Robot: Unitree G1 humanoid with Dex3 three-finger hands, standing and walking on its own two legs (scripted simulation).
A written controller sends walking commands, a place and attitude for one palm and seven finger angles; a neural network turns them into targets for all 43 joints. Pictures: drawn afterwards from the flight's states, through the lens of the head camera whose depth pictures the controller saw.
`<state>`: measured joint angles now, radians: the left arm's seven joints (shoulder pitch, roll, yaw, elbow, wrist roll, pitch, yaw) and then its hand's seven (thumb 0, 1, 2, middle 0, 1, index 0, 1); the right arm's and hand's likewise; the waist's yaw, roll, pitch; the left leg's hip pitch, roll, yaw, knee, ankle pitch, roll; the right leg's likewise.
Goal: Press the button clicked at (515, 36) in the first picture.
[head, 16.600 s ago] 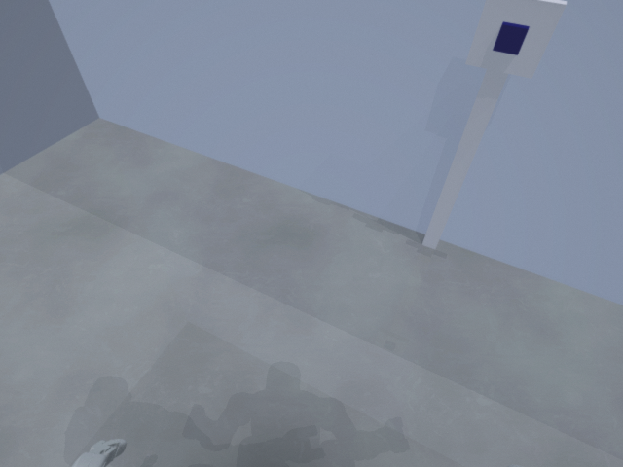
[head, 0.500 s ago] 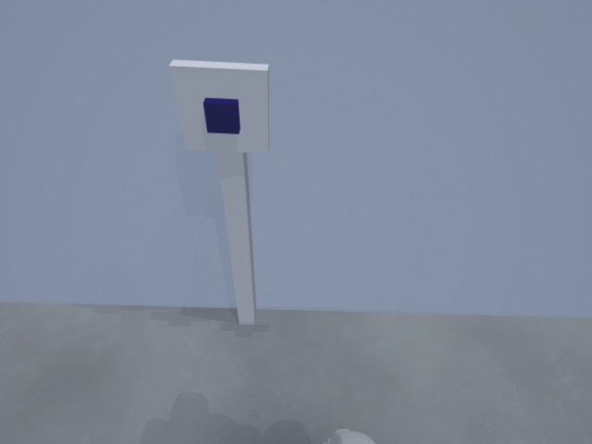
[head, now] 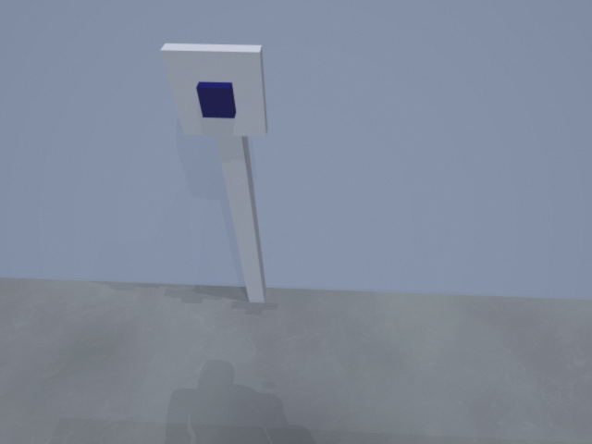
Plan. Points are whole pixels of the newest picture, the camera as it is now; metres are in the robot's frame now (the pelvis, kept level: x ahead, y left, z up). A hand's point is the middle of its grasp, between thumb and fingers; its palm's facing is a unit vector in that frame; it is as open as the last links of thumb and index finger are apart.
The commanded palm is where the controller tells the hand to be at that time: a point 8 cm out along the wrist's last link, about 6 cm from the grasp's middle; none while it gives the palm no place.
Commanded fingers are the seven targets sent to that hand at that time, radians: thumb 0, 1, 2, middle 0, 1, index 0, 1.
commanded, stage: come to a stop and stand still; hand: left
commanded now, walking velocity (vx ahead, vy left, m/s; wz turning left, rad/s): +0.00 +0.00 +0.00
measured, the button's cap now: (217, 99) +0.69 +0.20 +0.11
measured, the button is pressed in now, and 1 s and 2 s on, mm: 0 0 0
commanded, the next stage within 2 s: look again from close up in 0.54 s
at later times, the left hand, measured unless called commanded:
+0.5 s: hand out of the picture +0.03 +0.17 -0.17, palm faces +0.01 -0.98 -0.21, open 7.4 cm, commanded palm none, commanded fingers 0.00 0.90 0.90 -0.20 -0.30 -0.20 -0.30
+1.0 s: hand out of the picture +0.03 +0.15 -0.17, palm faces +0.03 -0.98 -0.19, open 7.4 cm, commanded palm none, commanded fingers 0.00 0.90 0.90 -0.20 -0.30 -0.20 -0.30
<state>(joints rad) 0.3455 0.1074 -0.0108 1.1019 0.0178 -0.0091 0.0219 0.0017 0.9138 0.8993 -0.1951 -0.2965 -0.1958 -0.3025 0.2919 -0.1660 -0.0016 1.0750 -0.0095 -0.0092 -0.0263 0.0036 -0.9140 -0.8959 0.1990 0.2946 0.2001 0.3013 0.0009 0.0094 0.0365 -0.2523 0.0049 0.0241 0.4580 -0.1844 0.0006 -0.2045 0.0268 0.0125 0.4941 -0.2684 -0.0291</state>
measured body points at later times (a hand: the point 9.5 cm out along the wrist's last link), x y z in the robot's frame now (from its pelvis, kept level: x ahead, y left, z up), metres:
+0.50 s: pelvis +0.02 +0.00 +0.00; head +0.04 -0.01 +0.45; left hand +0.03 +0.22 -0.15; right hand +0.02 -0.22 -0.16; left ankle +0.04 +0.12 -0.74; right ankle +0.00 -0.10 -0.74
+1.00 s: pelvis +0.04 -0.01 +0.00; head +0.05 -0.02 +0.45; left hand +0.03 +0.20 -0.15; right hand +0.05 -0.23 -0.16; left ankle +0.04 +0.12 -0.74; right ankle +0.00 -0.10 -0.74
